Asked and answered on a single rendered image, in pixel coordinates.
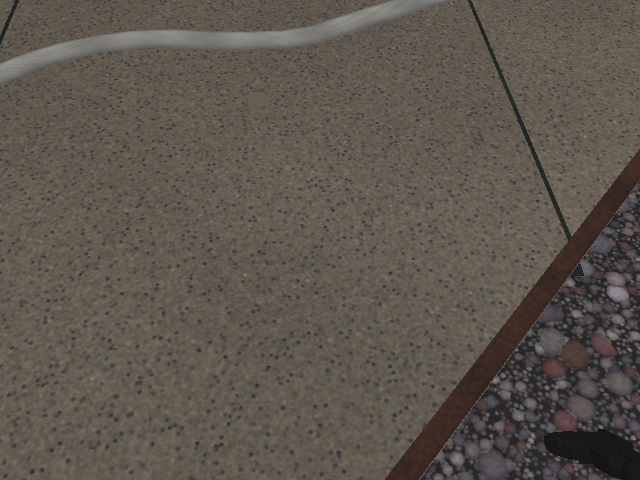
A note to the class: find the right robot hand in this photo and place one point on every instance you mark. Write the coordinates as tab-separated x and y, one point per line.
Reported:
608	452

